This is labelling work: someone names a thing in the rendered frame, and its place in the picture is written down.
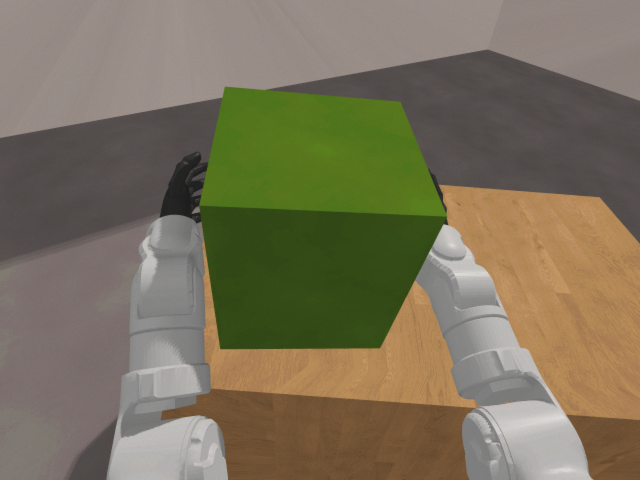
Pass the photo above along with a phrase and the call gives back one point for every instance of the robot right forearm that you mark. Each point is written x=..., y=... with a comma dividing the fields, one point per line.
x=489, y=365

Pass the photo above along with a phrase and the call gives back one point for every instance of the right robot upper arm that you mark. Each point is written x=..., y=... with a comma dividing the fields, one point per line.
x=522, y=440

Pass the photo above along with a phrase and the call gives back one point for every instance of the robot left hand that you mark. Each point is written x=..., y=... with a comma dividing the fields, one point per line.
x=178, y=200

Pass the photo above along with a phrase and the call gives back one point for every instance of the robot left forearm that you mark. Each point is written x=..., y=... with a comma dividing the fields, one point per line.
x=167, y=366

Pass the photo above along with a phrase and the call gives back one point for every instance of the carton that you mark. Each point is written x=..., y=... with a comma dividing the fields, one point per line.
x=318, y=213

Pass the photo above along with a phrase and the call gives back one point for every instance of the left robot upper arm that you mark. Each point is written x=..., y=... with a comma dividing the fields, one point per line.
x=188, y=448

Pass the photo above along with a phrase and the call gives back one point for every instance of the pedestal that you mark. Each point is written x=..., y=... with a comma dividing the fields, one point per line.
x=567, y=273

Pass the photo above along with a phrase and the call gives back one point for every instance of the robot right hand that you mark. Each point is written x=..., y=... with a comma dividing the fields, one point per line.
x=439, y=192

